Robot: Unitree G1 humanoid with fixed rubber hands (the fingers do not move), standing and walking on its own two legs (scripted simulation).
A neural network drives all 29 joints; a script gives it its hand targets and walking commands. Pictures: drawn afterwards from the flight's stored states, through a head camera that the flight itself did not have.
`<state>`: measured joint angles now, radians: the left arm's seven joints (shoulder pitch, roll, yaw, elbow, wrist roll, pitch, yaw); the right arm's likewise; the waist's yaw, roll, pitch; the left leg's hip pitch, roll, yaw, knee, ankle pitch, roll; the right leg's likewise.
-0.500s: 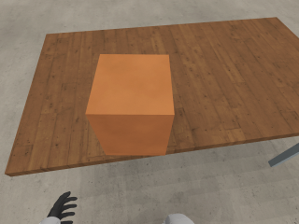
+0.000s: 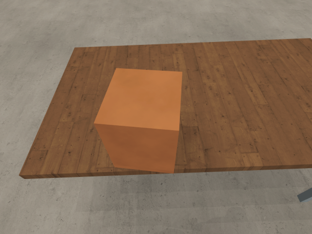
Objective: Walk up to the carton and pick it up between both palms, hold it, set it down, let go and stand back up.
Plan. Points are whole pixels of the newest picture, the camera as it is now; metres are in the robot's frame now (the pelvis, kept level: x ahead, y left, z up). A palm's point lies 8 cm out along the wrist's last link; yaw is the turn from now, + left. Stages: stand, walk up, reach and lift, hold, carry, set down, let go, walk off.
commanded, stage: walk up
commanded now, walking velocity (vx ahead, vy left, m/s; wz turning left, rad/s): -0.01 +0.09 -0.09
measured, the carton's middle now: (146, 122) +0.43 +0.04 -0.01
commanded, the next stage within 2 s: stand in 1.58 s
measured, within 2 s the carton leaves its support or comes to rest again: neither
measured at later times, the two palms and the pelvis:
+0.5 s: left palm out of the picture +0.04 +0.28 -0.14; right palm out of the picture +0.02 -0.20 -0.15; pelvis +0.01 +0.04 +0.00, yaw -2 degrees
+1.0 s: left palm out of the picture +0.02 +0.31 -0.15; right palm out of the picture +0.03 -0.20 -0.15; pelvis +0.00 +0.07 -0.02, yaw -1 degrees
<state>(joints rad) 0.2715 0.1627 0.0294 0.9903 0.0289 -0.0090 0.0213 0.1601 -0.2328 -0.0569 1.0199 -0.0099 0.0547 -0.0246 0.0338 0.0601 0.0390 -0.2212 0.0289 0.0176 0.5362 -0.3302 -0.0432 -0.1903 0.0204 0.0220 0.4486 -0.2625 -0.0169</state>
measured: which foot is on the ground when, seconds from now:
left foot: up 0.00-0.00, down 0.02-1.00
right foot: down 0.00-1.00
